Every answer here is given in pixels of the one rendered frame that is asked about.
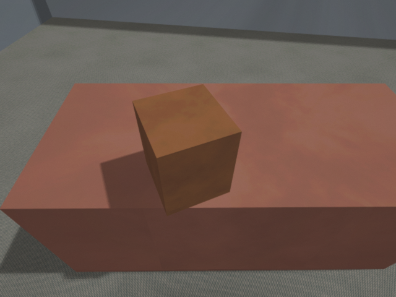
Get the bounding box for pedestal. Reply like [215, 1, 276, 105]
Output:
[0, 84, 396, 272]

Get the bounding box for carton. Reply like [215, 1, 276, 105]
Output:
[132, 84, 242, 216]

